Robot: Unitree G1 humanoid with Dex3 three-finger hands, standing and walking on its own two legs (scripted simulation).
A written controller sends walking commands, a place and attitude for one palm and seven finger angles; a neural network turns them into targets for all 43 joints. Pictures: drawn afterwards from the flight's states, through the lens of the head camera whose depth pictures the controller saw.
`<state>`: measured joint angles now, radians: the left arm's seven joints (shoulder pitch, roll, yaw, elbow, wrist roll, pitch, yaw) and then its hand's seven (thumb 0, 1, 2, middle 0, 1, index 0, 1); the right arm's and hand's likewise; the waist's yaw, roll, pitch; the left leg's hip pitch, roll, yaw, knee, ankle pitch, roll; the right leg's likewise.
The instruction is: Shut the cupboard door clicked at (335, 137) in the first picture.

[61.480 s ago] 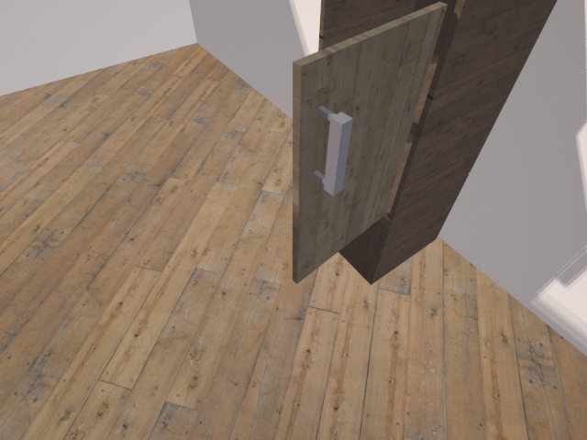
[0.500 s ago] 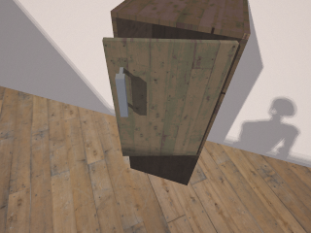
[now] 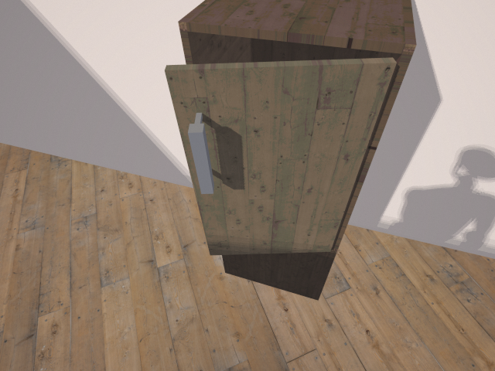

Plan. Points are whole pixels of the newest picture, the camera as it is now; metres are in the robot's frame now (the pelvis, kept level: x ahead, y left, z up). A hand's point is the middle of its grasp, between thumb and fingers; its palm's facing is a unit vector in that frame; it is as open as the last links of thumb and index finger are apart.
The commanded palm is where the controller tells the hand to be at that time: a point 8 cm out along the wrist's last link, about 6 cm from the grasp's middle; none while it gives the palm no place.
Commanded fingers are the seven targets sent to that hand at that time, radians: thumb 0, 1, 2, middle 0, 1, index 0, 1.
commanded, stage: look again from close up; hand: left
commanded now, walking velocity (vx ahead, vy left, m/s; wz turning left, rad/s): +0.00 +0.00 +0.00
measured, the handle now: (203, 154) +0.47 +0.11 +0.09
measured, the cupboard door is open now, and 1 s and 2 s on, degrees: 19 19 19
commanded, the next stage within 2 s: shuffle to correct the standing spot in 0.26 s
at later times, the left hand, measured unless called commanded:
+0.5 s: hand out of the picture +0.04 +0.18 -0.17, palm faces -0.01 -0.97 -0.23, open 7.4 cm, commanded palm none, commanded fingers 0.00 0.90 0.90 -0.20 -0.30 -0.20 -0.30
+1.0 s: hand out of the picture -0.04 +0.09 -0.20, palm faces +0.10 -0.99 -0.12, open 7.4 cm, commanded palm none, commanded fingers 0.00 0.90 0.90 -0.20 -0.30 -0.20 -0.30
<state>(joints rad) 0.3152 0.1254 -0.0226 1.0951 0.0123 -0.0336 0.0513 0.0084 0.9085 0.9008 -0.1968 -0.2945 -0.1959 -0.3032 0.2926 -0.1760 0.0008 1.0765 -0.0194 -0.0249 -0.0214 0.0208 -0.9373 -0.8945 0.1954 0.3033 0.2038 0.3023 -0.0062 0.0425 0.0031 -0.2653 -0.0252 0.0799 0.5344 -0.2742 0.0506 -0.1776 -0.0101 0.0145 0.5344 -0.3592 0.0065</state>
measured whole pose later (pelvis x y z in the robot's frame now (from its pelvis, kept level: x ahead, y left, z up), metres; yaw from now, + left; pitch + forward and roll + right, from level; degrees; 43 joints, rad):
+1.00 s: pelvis +0.03 -0.06 -0.01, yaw +2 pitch +1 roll -1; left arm 0.40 0.14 0.03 1.06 0.03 0.04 0.03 0.01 0.91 0.90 -0.20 -0.29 -0.20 -0.30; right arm 0.22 -0.13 -0.03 1.09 -0.02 0.00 -0.06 0.00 -0.91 -0.89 0.20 0.30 0.20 0.30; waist 0.02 -0.05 0.04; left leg -0.31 0.04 0.11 0.66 -0.35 0.03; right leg -0.19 0.10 -0.06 0.61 -0.43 -0.09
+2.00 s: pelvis +0.03 -0.14 +0.00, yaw +0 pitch +0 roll +1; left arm 0.25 0.15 0.00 1.05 0.03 0.01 0.05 0.01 0.93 0.90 -0.20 -0.29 -0.20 -0.30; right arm 0.17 -0.15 -0.02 1.01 -0.01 0.00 -0.02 -0.01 -0.93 -0.89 0.20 0.30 0.21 0.30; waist 0.01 0.00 0.03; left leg -0.30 -0.03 0.11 0.50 -0.21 0.06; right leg -0.19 -0.02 -0.03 0.52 -0.33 0.00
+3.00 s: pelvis +0.07 -0.17 +0.01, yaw +0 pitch +0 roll +1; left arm 0.32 0.15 -0.02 1.12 0.01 -0.02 0.04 0.01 0.91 0.90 -0.20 -0.29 -0.20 -0.30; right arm 0.21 -0.16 0.02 1.14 -0.01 -0.02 -0.03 0.00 -0.92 -0.89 0.19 0.30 0.20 0.30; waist 0.01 -0.02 0.02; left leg -0.19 0.02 0.10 0.44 -0.24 0.00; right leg -0.06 0.03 -0.03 0.41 -0.35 -0.05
